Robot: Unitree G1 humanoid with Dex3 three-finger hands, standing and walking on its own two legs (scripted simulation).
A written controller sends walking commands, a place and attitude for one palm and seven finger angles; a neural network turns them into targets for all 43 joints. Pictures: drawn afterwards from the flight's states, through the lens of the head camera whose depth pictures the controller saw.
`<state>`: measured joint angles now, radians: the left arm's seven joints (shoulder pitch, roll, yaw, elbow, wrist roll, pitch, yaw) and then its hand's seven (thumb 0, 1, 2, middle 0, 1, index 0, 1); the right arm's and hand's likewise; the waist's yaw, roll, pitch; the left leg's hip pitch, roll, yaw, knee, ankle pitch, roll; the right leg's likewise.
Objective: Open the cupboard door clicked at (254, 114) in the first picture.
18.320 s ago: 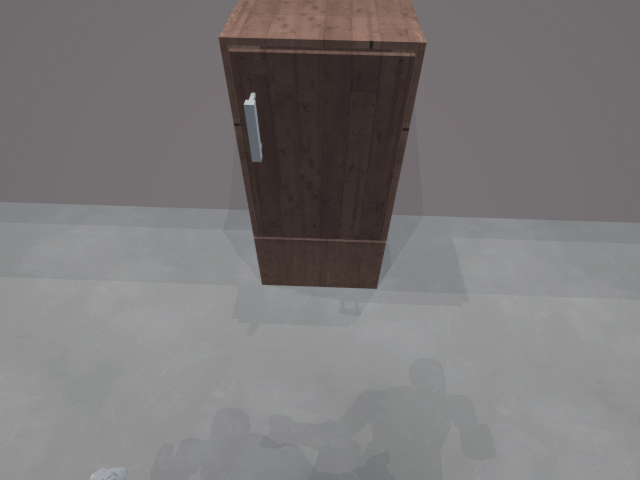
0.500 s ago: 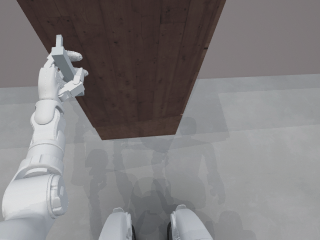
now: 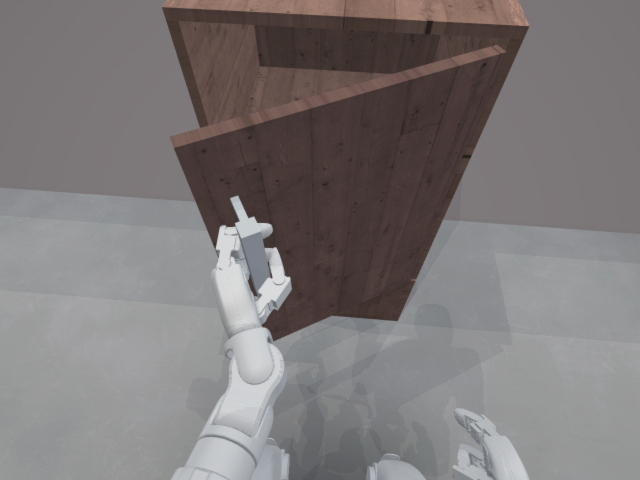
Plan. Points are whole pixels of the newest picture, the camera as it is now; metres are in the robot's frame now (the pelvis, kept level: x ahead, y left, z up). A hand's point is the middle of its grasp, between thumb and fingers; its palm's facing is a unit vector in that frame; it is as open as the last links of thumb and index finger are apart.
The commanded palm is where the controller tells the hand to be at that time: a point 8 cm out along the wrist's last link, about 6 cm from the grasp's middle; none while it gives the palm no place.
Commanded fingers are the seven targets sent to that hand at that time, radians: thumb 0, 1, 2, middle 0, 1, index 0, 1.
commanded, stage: pull the door open along its arc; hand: left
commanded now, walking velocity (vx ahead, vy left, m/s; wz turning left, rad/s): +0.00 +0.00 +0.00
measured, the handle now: (251, 250) +0.39 +0.12 +0.04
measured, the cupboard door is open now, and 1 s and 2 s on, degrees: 30 42 45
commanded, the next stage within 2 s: open thumb and fingers to let go in 0.20 s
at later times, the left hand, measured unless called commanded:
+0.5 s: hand (314, 326) +0.29 +0.03 +0.04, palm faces +0.33 -0.94 -0.04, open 6.7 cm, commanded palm +0.24 +0.07 +0.04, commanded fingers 0.00 0.13 0.57 -0.34 -1.27 -0.34 -1.27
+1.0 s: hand (311, 331) +0.29 +0.03 +0.04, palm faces +0.30 -0.95 -0.04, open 14.4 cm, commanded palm +0.24 +0.07 +0.04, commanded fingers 0.00 -0.50 0.30 -0.18 -0.50 -0.18 -0.50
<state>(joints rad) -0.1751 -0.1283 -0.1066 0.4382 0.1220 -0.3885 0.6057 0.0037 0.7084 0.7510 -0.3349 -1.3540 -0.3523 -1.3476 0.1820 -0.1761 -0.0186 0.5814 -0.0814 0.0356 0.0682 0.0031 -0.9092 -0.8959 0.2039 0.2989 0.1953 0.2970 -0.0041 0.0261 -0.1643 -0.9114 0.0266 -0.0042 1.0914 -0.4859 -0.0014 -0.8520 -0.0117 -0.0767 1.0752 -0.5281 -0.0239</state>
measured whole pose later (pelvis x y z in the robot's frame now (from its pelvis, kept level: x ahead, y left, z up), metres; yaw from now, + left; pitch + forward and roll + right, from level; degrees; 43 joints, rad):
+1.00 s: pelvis -0.01 -0.03 +0.00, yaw +1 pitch +16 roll +1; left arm 0.10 -0.09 -0.25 0.22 0.10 -0.35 0.54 0.00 -0.46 0.32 -0.26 -0.94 -0.27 -0.94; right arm 0.20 -0.19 -0.01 0.58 -0.07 -0.05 0.02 0.01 -0.91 -0.90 0.20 0.30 0.19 0.30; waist -0.01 0.04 -0.17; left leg -0.87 0.02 -0.02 1.07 -0.47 -0.04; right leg -0.83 -0.01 -0.09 1.11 -0.55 -0.07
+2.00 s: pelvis -0.01 +0.00 -0.02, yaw +0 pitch +15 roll -1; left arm 0.38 0.07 -0.24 -0.10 -0.01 -0.35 0.04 -0.01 -0.49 0.30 -0.17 -0.31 -0.19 -0.32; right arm 0.23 -0.20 0.02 0.40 -0.01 -0.02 0.01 0.01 -0.91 -0.90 0.21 0.30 0.20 0.30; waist 0.00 0.04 -0.15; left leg -0.93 0.02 0.00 1.18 -0.51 0.00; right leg -0.87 -0.02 -0.07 1.17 -0.56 -0.02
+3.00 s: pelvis -0.01 +0.01 +0.02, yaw +1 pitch +9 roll -3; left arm 0.61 0.24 0.07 -0.33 -0.26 -0.24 -0.21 -0.01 -0.48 0.30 -0.15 -0.30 -0.15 -0.30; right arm 0.27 -0.24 0.02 0.41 0.05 -0.08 -0.07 0.01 -0.90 -0.90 0.21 0.30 0.20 0.30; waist 0.01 0.06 -0.14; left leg -0.72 0.02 -0.03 1.04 -0.48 0.01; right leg -0.64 -0.01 -0.09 0.98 -0.50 -0.01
